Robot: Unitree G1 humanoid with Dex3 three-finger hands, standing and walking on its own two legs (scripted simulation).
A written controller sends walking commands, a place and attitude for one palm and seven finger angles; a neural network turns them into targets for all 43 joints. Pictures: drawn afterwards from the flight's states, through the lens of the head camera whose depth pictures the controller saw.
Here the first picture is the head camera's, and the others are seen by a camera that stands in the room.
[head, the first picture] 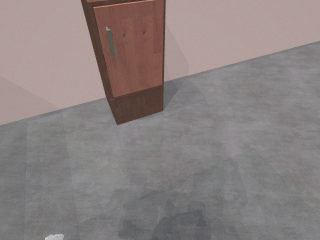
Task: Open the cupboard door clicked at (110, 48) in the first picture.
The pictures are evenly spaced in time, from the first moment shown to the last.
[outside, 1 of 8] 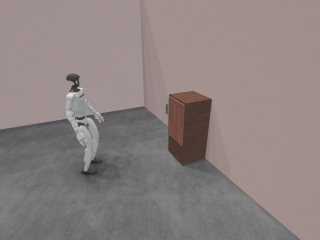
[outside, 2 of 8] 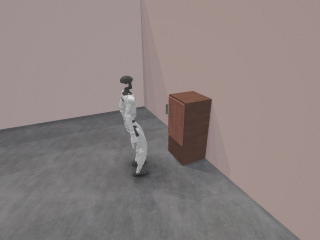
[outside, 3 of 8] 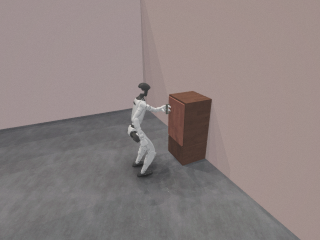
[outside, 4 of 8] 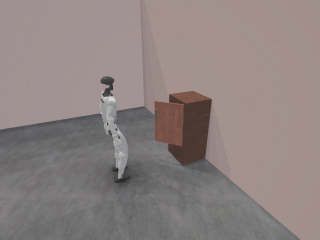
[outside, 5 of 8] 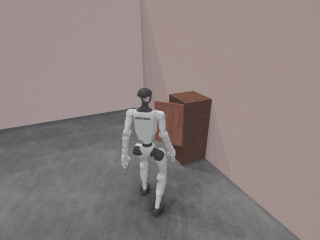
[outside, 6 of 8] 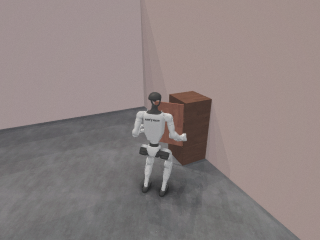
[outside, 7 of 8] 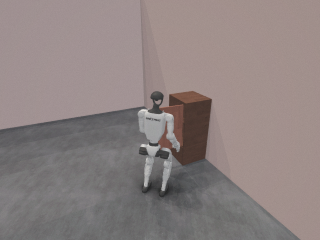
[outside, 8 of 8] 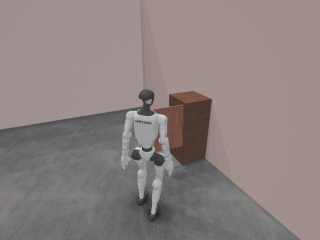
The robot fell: no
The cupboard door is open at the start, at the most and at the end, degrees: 0 87 87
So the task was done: yes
